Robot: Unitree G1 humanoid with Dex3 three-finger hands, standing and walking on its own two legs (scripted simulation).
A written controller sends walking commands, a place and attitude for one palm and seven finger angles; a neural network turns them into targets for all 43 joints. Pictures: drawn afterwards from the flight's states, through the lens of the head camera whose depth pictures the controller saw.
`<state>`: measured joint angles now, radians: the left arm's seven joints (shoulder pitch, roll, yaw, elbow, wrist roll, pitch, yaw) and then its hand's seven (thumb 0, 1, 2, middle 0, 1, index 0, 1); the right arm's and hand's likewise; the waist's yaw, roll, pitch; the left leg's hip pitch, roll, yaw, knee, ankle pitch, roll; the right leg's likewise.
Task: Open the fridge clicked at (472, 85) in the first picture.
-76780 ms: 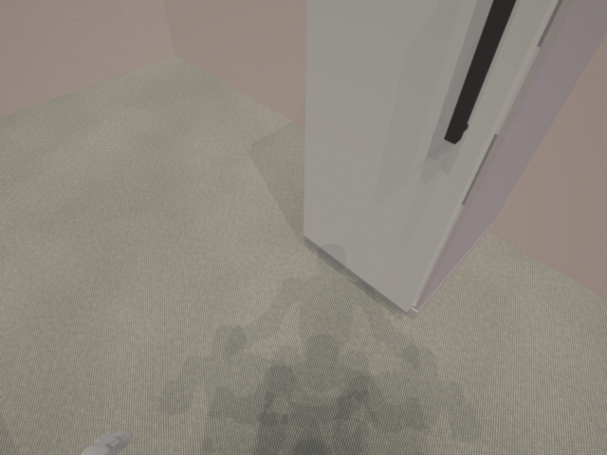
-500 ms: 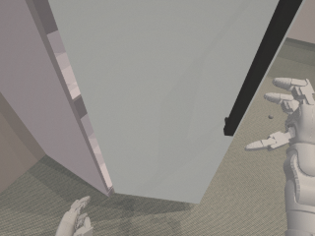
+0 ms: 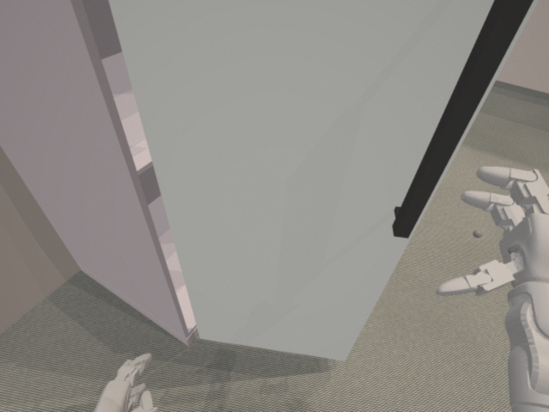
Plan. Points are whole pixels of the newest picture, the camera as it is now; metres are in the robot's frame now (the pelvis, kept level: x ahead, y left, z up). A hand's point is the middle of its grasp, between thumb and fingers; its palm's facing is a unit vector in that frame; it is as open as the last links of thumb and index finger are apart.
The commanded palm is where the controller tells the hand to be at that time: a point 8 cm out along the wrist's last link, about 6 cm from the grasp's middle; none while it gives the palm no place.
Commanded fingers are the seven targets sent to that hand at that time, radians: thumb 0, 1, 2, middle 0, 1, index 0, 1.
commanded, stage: slip the hand off the handle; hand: right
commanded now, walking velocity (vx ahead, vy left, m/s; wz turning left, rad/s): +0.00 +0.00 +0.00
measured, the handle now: (451, 111) +0.43 -0.21 +0.27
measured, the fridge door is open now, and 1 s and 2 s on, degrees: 66 66 66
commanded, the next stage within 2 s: draw the hand back to the body in 0.42 s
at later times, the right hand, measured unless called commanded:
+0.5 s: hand (488, 283) +0.22 -0.21 +0.18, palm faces +0.26 +0.95 -0.15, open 14.7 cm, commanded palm +0.19 -0.26 +0.18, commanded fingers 0.00 0.55 -0.20 0.25 1.15 0.25 1.15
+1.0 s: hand (521, 296) +0.21 -0.24 +0.18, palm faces +0.40 +0.92 -0.01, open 14.6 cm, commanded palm +0.16 -0.27 +0.18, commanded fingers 0.00 0.41 -0.27 0.25 1.07 0.25 1.07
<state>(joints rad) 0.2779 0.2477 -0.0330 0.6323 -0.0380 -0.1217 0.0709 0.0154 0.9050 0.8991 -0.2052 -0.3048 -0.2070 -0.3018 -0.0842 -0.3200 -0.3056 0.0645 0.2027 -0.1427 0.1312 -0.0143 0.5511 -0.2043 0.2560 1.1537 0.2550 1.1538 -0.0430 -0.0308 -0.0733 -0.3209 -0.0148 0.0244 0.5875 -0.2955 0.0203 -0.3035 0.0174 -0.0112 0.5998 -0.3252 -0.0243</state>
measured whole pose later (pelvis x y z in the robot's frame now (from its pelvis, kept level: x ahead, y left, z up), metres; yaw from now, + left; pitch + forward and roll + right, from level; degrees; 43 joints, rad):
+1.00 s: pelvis +0.00 +0.01 +0.01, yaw -2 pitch -3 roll +0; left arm 0.16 0.22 -0.08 0.63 -0.05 -0.14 0.10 0.02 0.90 0.90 -0.20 -0.30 -0.21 -0.30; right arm 0.21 -0.25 -0.33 -0.40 0.30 0.36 -0.01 -0.01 0.55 -0.21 0.25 1.15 0.25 1.15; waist -0.10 -0.04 -0.09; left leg -0.18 -0.01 0.07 0.53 -0.29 0.03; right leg -0.18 0.03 0.03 0.54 -0.30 -0.01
